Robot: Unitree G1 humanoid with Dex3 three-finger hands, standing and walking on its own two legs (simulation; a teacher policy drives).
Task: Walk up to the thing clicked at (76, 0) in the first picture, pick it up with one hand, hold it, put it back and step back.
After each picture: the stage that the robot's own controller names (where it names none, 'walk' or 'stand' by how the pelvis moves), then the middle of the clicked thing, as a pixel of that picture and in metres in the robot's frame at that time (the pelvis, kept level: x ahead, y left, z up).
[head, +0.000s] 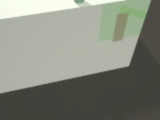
stand; out of the picture +1.02 +0.06 +0.10
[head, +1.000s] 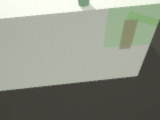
walk; out of the picture +0.95 +0.05 +0.12
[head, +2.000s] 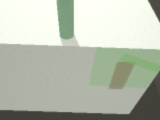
walk; (65, 11) +0.62 +0.15 +0.12
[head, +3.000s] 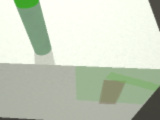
stand; (34, 24) +0.49 +0.20 +0.13
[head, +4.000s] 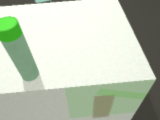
stand; (20, 53) +0.43 +0.24 +0.10
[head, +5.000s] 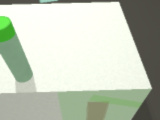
stand; (13, 54) +0.41 +0.27 +0.10
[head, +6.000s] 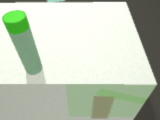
stand; (25, 46) +0.45 +0.24 +0.10
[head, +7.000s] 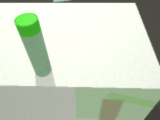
stand; (36, 49) +0.45 +0.21 +0.09
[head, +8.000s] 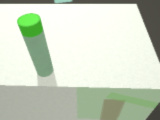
stand; (38, 49) +0.45 +0.20 +0.09
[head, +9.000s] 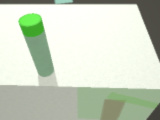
stand; (39, 49) +0.45 +0.20 +0.09
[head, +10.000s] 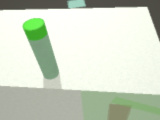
rise first; (43, 52) +0.44 +0.21 +0.10
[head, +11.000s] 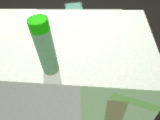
go down; (45, 48) +0.47 +0.19 +0.10
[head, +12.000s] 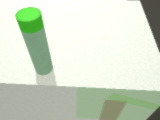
go down; (37, 46) +0.45 +0.19 +0.10
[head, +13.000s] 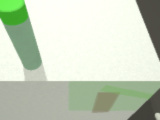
close in; (23, 39) +0.45 +0.20 +0.12
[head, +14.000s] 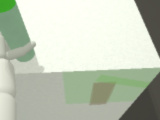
close; (13, 29) +0.47 +0.21 +0.14
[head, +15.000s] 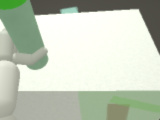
lift; (24, 30) +0.34 +0.16 +0.29
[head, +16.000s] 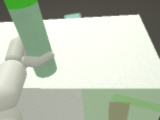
hold; (33, 35) +0.35 +0.16 +0.27
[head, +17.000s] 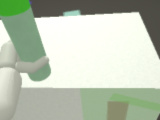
hold; (27, 40) +0.33 +0.17 +0.27
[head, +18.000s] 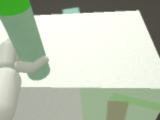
hold; (26, 39) +0.33 +0.17 +0.27
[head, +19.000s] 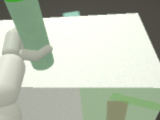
crouch; (31, 28) +0.35 +0.16 +0.29
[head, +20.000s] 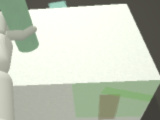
crouch; (15, 11) +0.45 +0.20 +0.28
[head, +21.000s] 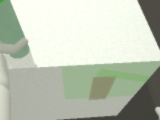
lower; (5, 23) +0.47 +0.21 +0.16
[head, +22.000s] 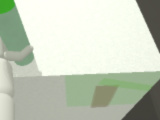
lower; (12, 31) +0.45 +0.21 +0.15
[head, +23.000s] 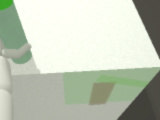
lower; (10, 29) +0.47 +0.21 +0.15
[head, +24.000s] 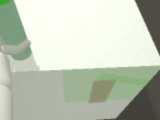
lower; (9, 25) +0.47 +0.21 +0.15
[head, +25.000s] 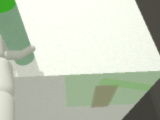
draw back; (12, 31) +0.46 +0.21 +0.15
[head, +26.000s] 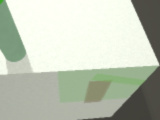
rise; (2, 26) +0.46 +0.22 +0.15
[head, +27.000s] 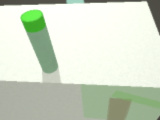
sink last; (42, 45) +0.46 +0.21 +0.11
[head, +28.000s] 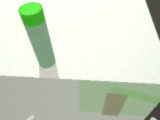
stand; (40, 39) +0.47 +0.20 +0.10
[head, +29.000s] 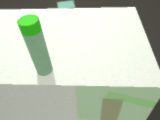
stand; (37, 48) +0.47 +0.21 +0.10
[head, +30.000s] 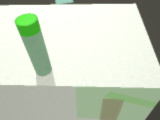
stand; (36, 48) +0.46 +0.21 +0.09
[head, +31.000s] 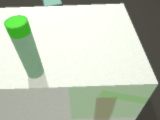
stand; (27, 50) +0.45 +0.23 +0.09
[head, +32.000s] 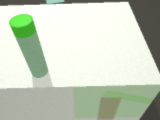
stand; (32, 50) +0.45 +0.22 +0.09
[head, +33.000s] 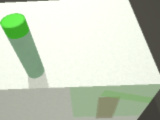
stand; (26, 50) +0.44 +0.22 +0.09
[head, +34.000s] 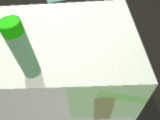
walk; (22, 51) +0.44 +0.26 +0.09
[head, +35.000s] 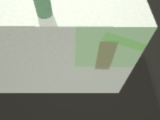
walk; out of the picture +0.67 +0.21 +0.13
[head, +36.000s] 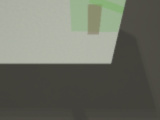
walk; out of the picture +1.05 +0.26 +0.12
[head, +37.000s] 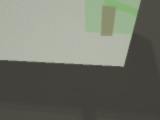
walk; out of the picture +1.09 +0.22 +0.12
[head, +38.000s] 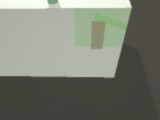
stand; out of the picture +1.00 +0.22 +0.09
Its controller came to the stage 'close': yes
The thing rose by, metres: 0.22
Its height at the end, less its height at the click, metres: +0.00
